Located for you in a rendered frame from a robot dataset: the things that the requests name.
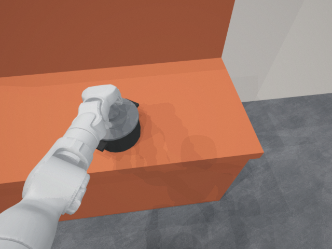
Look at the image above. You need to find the knob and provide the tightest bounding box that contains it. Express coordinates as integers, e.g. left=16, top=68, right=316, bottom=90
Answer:
left=108, top=105, right=120, bottom=121

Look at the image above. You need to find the pot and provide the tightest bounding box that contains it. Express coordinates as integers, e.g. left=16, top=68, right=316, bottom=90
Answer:
left=96, top=100, right=141, bottom=153

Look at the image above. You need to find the robot left upper arm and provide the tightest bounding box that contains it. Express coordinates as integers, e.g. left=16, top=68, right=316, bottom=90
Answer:
left=0, top=156, right=90, bottom=249

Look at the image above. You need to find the robot left hand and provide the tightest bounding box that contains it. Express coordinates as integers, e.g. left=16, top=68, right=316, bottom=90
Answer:
left=81, top=84, right=122, bottom=130

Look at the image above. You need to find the robot left forearm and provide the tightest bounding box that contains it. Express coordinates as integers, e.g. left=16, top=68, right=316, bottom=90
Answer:
left=22, top=95, right=110, bottom=198

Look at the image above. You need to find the lid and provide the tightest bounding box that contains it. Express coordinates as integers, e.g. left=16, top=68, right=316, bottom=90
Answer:
left=101, top=98, right=139, bottom=141

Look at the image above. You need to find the table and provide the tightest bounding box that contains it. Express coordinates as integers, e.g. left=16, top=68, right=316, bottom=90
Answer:
left=0, top=0, right=264, bottom=222

